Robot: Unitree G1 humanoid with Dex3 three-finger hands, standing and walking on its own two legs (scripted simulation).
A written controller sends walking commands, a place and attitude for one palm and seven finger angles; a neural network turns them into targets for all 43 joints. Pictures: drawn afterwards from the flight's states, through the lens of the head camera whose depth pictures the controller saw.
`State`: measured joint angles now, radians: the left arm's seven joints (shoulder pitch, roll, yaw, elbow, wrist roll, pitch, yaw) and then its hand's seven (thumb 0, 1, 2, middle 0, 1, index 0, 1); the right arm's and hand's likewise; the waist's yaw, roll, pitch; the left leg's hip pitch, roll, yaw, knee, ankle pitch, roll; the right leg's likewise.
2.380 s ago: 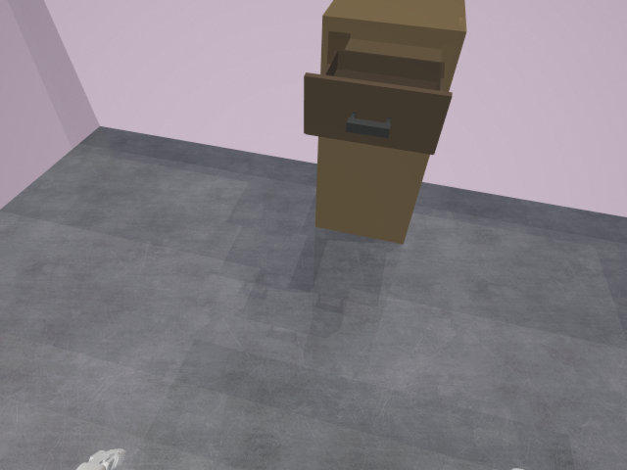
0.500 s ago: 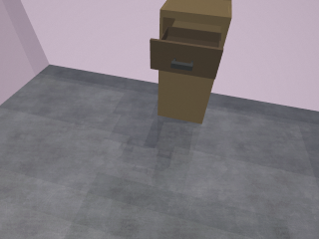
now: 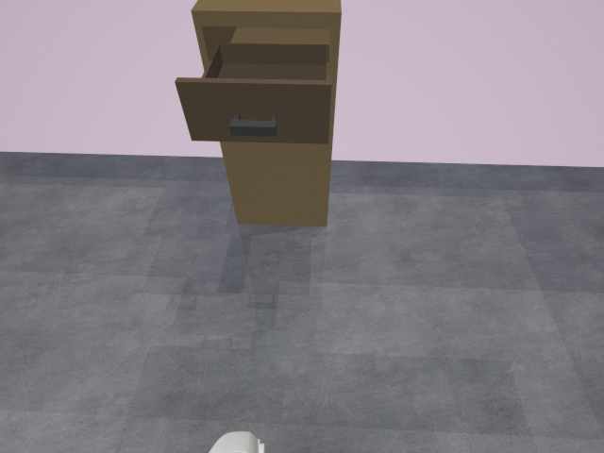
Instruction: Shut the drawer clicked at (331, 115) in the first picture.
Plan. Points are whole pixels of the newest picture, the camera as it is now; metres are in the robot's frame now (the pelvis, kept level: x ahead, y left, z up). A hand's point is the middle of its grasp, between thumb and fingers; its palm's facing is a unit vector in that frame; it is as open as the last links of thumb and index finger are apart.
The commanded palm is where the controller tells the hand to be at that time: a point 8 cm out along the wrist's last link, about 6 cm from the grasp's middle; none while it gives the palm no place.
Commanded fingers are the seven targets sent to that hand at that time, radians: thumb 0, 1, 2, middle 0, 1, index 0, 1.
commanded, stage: walk to a spot facing it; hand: left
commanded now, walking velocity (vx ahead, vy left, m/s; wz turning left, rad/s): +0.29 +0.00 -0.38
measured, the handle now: (254, 122) +0.78 +0.19 -0.02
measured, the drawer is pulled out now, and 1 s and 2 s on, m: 0.29 0.29 0.29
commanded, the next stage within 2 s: turn to face it in 0.18 s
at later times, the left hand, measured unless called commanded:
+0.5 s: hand (160, 400) +0.22 +0.27 -0.19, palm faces -0.10 -0.97 -0.20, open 7.4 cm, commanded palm none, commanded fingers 0.00 0.90 0.90 -0.20 -0.30 -0.20 -0.30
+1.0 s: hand (183, 351) +0.29 +0.25 -0.16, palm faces -0.01 -0.98 -0.22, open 7.4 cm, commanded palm none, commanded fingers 0.00 0.90 0.90 -0.20 -0.30 -0.20 -0.30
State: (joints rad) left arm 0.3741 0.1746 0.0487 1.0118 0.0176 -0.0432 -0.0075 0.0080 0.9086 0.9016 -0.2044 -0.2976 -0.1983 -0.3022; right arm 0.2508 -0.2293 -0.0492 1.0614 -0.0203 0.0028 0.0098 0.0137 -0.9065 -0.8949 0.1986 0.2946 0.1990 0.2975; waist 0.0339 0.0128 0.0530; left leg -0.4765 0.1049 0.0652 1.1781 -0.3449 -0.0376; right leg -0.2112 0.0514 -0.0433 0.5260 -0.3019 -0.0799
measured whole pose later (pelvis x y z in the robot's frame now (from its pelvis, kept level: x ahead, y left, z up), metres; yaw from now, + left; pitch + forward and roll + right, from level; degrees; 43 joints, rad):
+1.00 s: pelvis +0.21 +0.08 +0.00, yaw -2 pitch +0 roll +1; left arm 0.18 0.14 0.04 1.02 0.01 0.03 0.04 0.01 0.91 0.90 -0.20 -0.30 -0.20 -0.30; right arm 0.34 -0.13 -0.04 1.09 -0.01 0.02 -0.02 0.01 -0.91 -0.89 0.20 0.29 0.20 0.30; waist -0.05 0.01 0.01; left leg -0.29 -0.10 0.01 0.44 -0.15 0.09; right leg -0.18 -0.01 -0.02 0.48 -0.31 0.00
